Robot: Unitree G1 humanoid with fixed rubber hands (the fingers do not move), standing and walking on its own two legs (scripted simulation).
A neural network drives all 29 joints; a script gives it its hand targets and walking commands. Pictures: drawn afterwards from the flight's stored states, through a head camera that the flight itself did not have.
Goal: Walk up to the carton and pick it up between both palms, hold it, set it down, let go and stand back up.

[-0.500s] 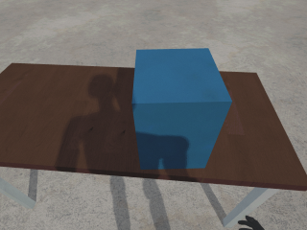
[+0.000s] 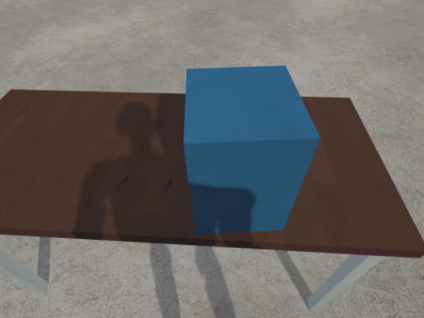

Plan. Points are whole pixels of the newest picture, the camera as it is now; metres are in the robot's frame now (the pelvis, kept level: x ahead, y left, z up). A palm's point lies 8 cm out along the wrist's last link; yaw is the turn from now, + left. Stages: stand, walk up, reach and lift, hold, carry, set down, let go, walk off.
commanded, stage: walk up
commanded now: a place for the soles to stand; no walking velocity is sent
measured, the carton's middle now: (237, 154) +0.44 -0.03 +0.06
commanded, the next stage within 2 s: reach and lift in 0.56 s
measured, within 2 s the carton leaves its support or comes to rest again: neither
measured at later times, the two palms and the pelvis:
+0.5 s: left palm out of the picture +0.05 +0.26 -0.12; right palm out of the picture +0.06 -0.24 -0.12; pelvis +0.01 +0.01 +0.00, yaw -1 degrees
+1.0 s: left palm out of the picture +0.16 +0.22 -0.09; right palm out of the picture +0.13 -0.27 -0.07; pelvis +0.00 -0.01 +0.00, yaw -3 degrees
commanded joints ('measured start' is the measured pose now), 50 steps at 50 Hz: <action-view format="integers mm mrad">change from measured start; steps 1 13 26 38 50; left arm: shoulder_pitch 32 50 57 -159 -312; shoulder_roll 144 132 123 78 62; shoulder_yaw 44 36 36 74 109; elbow -68 -31 2 -419 -492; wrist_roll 0 0 3 37 23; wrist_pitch -24 -22 -21 510 355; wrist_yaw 9 16 22 7 37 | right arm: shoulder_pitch -2 16 9 -204 -205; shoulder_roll -149 -147 -139 -193 -67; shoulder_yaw -38 -35 -33 -110 -77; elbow -62 -35 -7 -99 -332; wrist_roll -2 2 4 30 5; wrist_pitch -26 -24 -22 -12 10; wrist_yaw -7 -13 -17 82 88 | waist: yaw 6 -2 -3 -20 14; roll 7 3 3 47 12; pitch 0 -16 18 -134 -20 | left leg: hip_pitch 6 22 28 197 133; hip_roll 99 101 103 46 3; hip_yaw -134 -125 -115 -22 48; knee -96 -112 -118 66 -104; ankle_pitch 76 111 148 338 39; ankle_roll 21 22 20 -111 -45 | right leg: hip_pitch -37 -19 -27 -90 -66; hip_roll -95 -91 -92 76 31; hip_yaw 120 114 114 -52 52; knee -110 -98 -103 17 -153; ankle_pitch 49 95 121 198 32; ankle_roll -37 -31 -26 -43 -13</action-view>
